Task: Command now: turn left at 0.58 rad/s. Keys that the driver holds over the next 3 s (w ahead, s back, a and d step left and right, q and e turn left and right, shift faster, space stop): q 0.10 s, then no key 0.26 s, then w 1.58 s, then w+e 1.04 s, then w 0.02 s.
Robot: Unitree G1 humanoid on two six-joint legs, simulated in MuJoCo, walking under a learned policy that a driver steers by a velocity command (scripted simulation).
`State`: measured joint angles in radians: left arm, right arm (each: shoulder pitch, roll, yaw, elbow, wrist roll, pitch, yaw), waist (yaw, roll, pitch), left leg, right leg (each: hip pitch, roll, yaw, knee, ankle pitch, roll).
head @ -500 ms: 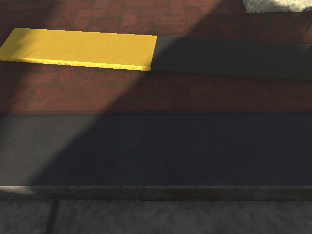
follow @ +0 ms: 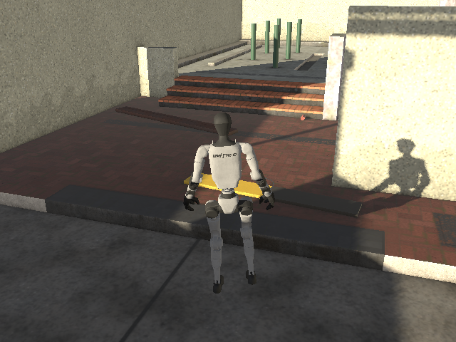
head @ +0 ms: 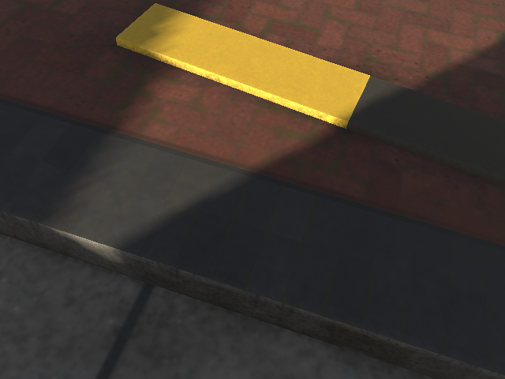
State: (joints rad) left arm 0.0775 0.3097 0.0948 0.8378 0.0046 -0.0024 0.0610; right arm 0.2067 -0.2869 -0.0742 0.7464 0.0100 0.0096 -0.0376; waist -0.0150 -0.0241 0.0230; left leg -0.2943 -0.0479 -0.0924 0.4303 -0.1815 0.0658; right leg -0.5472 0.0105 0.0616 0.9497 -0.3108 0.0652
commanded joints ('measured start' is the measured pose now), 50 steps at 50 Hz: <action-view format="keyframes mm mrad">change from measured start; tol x32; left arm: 1 -53 59 7 -72 -2 -18 -7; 45 -166 51 -56 -145 -24 -101 -108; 50 226 169 1 -52 -19 -93 -89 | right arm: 1 -13 -185 -49 -70 2 -5 -11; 50 178 -158 -17 32 2 -69 15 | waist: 1 -8 167 -102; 14 -20 -244 -104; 31 -100 284 -40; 50 161 131 -170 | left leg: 1 191 231 -287 -106 140 144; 10 163 199 -364 -5 358 133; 14 -170 -71 -83 352 -427 -53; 17 -214 -19 -96 642 -367 -126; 28 230 14 127 -76 -57 -40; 33 426 387 -428 -282 -360 192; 46 276 286 -30 -298 225 104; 50 190 206 61 205 629 23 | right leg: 1 -56 0 35 -124 9 16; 9 172 15 16 -365 -12 -7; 14 446 -388 395 -639 599 -334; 25 385 -220 209 -737 -108 -267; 35 -336 -129 -11 59 -34 -117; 50 536 -7 -101 -409 235 -176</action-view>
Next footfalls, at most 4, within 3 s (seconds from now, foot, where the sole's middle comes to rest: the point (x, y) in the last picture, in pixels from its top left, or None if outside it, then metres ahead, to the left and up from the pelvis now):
0.24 right None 0.07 -0.14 -0.78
0.58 left None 0.03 0.11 -0.78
1.00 right None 0.38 -0.09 -0.78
1.54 left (173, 328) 0.59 0.18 -0.78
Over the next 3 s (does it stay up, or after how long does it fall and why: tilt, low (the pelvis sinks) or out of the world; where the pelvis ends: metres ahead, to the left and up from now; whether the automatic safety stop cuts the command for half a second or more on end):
stays up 1.22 0.08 0.12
